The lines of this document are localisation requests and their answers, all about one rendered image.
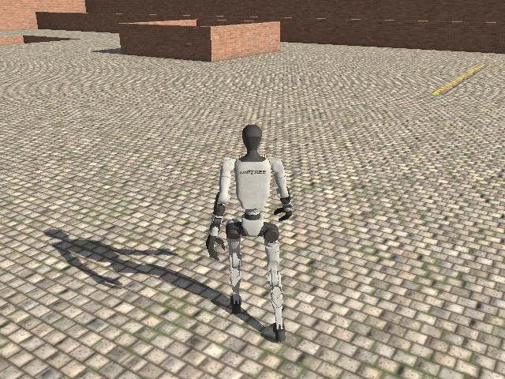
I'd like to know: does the right robot forearm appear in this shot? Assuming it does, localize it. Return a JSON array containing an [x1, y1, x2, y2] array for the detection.
[[280, 187, 292, 212]]

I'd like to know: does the right robot hand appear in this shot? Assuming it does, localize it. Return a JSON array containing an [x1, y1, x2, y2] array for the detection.
[[274, 208, 292, 221]]

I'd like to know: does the humanoid robot head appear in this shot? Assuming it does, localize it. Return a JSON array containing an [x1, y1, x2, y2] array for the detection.
[[239, 125, 266, 162]]

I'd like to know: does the left robot forearm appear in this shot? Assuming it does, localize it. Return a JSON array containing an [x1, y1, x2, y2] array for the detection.
[[208, 192, 226, 236]]

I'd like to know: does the left robot hand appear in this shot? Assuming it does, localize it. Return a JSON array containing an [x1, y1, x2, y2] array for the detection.
[[206, 235, 225, 261]]

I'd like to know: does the robot left upper arm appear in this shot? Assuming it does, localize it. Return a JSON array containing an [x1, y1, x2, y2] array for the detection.
[[218, 159, 236, 205]]

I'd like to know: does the robot right upper arm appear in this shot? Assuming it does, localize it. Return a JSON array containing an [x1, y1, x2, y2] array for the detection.
[[268, 158, 289, 198]]

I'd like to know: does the robot left thigh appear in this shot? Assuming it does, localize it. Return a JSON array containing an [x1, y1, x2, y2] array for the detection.
[[226, 219, 241, 268]]

